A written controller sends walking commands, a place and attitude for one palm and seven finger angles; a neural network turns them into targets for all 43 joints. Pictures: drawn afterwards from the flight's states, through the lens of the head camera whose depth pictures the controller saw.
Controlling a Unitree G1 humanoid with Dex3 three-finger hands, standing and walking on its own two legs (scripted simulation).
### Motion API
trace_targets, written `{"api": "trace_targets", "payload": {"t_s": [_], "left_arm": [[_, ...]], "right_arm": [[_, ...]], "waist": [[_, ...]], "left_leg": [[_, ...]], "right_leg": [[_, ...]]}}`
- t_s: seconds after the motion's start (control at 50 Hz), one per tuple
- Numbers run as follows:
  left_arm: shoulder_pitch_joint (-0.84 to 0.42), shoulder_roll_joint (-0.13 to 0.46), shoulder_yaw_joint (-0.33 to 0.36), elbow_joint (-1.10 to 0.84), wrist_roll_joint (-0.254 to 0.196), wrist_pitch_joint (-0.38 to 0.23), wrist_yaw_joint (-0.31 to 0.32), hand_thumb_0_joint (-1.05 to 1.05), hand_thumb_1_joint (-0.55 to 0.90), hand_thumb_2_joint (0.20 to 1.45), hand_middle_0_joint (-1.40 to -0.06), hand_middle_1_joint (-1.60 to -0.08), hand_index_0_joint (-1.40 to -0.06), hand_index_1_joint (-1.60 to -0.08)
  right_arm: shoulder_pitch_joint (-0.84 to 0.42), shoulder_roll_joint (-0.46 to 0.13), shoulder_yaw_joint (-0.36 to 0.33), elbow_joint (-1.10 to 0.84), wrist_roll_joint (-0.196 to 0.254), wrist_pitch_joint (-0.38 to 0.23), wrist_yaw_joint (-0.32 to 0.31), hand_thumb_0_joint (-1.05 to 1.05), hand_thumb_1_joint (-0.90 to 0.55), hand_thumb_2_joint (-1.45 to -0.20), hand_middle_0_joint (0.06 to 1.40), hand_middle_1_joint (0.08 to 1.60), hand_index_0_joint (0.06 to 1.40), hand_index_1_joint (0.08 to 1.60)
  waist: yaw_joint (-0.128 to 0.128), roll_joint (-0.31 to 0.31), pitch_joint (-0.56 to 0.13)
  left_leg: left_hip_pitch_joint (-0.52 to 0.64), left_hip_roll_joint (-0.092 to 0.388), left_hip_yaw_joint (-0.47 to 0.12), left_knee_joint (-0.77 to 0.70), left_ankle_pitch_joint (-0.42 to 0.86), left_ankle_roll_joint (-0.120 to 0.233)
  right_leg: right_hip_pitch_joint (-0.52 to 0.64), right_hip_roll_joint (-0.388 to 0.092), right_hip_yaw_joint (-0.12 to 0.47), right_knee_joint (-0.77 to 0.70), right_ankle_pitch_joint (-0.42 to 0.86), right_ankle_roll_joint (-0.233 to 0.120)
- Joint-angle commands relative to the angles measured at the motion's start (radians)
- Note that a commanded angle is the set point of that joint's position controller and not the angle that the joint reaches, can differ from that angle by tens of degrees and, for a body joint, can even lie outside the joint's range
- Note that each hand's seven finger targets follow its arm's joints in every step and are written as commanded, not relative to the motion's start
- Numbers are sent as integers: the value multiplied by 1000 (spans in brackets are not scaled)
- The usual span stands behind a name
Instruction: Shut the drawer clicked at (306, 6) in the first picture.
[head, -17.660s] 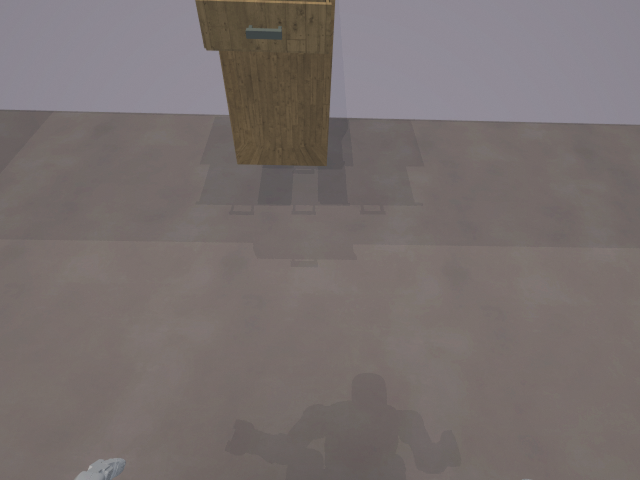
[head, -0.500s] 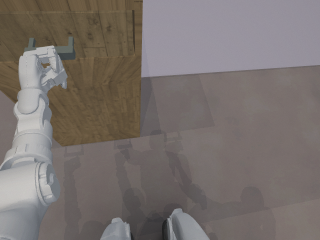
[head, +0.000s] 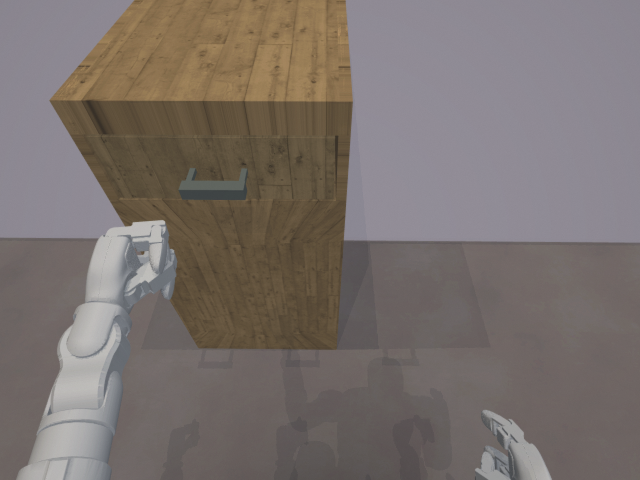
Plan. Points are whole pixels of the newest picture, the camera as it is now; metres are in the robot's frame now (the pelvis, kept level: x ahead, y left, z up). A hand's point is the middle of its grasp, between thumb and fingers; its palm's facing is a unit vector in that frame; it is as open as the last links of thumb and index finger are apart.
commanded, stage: draw the hand back to the body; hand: left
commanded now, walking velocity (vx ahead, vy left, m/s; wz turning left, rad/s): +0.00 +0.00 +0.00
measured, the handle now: (215, 181) +0.58 +0.20 +0.02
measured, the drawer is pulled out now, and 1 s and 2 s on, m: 0.00 0.00 0.00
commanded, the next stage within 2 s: step back with the hand held close in 0.82 s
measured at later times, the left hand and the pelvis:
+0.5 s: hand (77, 340) +0.22 +0.22 +0.16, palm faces +0.34 -0.87 -0.35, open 3.2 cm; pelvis +0.00 -0.01 +0.03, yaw +0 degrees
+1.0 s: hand (24, 381) +0.18 +0.23 +0.18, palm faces +0.40 -0.82 -0.40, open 3.2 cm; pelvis -0.01 -0.01 +0.02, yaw +0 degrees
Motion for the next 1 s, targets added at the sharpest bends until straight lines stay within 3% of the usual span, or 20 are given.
{"api": "trace_targets", "payload": {"t_s": [0.0, 0.02, 0.1, 0.14, 0.26, 0.46, 0.58, 0.62, 0.66, 0.72, 0.8, 0.86, 0.92, 0.94, 0.98], "left_arm": [[-108, 176, 18, -354, 70, 12, 169, 0, 900, 900, -1400, -1600, -1400, -1600], [-85, 199, 34, -374, 75, 24, 188, 0, 900, 900, -1400, -1600, -1400, -1600], [-29, 179, 25, -490, 99, 53, 231, 0, 900, 900, -1400, -1600, -1400, -1600], [-7, 174, 23, -526, 103, 58, 238, 0, 900, 900, -1400, -1600, -1400, -1600], [140, 167, 43, -650, 110, 64, 249, 0, 900, 900, -1400, -1600, -1400, -1600], [446, 193, 134, -878, 106, 44, 252, 0, 900, 900, -1400, -1600, -1400, -1600], [600, 202, 180, -979, 105, 27, 260, 0, 900, 900, -1400, -1600, -1400, -1600], [638, 210, 196, -1004, 107, 19, 262, 0, 900, 900, -1400, -1600, -1400, -1600], [627, 171, 163, -960, 110, 20, 261, 0, 900, 900, -1400, -1600, -1400, -1600], [592, 177, 164, -938, 115, 16, 266, 0, 900, 900, -1400, -1600, -1400, -1600], [589, 188, 177, -966, 118, 3, 274, 0, 900, 900, -1400, -1600, -1400, -1600], [589, 188, 176, -977, 118, 5, 274, 0, 900, 900, -1400, -1600, -1400, -1600], [603, 196, 188, -978, 119, 6, 274, 0, 900, 900, -1400, -1600, -1400, -1600], [488, 320, 325, -1050, 116, -39, 278, 0, 900, 900, -1400, -1600, -1400, -1600], [648, 202, 242, -928, 127, -47, 265, 0, 900, 900, -1400, -1600, -1400, -1600]], "right_arm": [[-84, -103, -37, -131, -5, -36, -35, 0, -900, -900, 200, 300, 200, 300], [-97, -107, -35, -126, -7, -33, -39, 0, -900, -900, 200, 300, 200, 300], [-131, -92, -21, -115, -19, -41, -50, 0, -900, -900, 200, 300, 200, 300], [-141, -91, -18, -109, -23, -48, -52, 0, -900, -900, 200, 300, 200, 300], [-165, -82, -13, -98, -37, -71, -51, 0, -900, -900, 200, 300, 200, 300], [-176, -73, -26, -103, -50, -104, -35, 0, -900, -900, 200, 300, 200, 300], [-169, -66, -35, -106, -47, -137, -37, 0, -900, -900, 200, 300, 200, 300], [-171, -66, -38, -108, -45, -149, -41, 0, -900, -900, 200, 300, 200, 300], [-159, -64, -36, -92, -46, -152, -43, 0, -900, -900, 200, 300, 200, 300], [-157, -70, -42, -85, -46, -160, -51, 0, -900, -900, 200, 300, 200, 300], [-155, -66, -42, -88, -49, -174, -54, 0, -900, -900, 200, 300, 200, 300], [-160, -64, -36, -88, -51, -179, -53, 0, -900, -900, 200, 300, 200, 300], [-160, -62, -37, -86, -51, -184, -51, 0, -900, -900, 200, 300, 200, 300], [-146, -94, -46, -113, -51, -157, -45, 0, -900, -900, 200, 300, 200, 300], [-131, -75, -52, -95, -57, -124, -40, 0, -900, -900, 200, 300, 200, 300]], "waist": [[24, -27, -174], [30, -50, -157], [35, -1, -109], [36, -21, -85], [54, 9, -40], [76, -2, 0], [84, 12, 30], [88, -14, 54], [73, -7, 103], [71, -23, 125], [83, -12, 53], [86, 15, 64], [91, 2, 63], [41, -19, 163], [33, -74, 125]], "left_leg": [[188, 7, -23, -196, 360, 3], [191, 7, -24, -213, 357, 6], [278, 5, -15, -275, 381, 6], [302, 2, -18, -302, 369, 8], [365, 1, -14, -350, 403, 6], [364, 4, -18, -356, 443, 3], [355, 9, -15, -347, 396, 3], [345, 9, -19, -345, 366, 2], [336, 10, -17, -349, 326, 4], [338, 8, -18, -348, 285, 11], [355, 5, -19, -344, 310, 13], [345, 6, -26, -351, 319, 7], [343, 6, -27, -348, 345, 4], [252, 22, -41, -328, 255, 21], [278, 23, -45, -304, 271, 21]], "right_leg": [[244, -18, 41, -144, 346, -20], [270, -15, 44, -163, 347, -20], [314, -16, 43, -220, 360, -17], [329, -10, 44, -251, 342, -17], [382, -10, 40, -302, 356, -17], [422, -13, 42, -320, 388, -13], [391, -13, 47, -329, 340, -10], [374, -9, 49, -343, 304, -12], [338, -12, 49, -348, 262, -9], [310, -14, 56, -367, 206, -9], [352, -20, 56, -345, 235, -10], [363, -18, 53, -338, 249, -13], [375, -14, 53, -337, 278, -15], [265, -71, 181, -402, 294, -17], [257, -97, 172, -408, 297, -20]]}}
